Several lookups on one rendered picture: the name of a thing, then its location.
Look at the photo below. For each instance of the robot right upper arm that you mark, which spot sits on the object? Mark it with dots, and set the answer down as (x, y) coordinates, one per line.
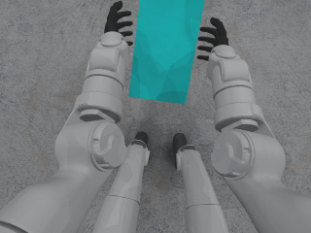
(252, 165)

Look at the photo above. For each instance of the right robot forearm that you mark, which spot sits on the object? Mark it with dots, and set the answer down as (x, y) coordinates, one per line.
(233, 92)

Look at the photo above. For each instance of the robot right hand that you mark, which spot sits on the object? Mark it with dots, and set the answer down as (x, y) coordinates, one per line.
(219, 34)

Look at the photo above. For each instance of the carton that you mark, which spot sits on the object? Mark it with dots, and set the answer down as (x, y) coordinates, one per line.
(164, 49)

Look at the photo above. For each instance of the robot right thigh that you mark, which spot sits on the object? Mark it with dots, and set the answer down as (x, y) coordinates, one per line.
(203, 213)

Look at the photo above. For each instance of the robot left hand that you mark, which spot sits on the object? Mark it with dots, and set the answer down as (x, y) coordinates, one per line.
(112, 24)

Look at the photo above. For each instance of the left robot forearm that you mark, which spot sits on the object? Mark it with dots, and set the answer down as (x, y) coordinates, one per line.
(104, 81)

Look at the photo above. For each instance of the robot left upper arm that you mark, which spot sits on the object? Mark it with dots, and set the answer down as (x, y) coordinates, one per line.
(87, 154)

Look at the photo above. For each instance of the left robot foot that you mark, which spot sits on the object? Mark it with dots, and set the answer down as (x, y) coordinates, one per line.
(142, 136)

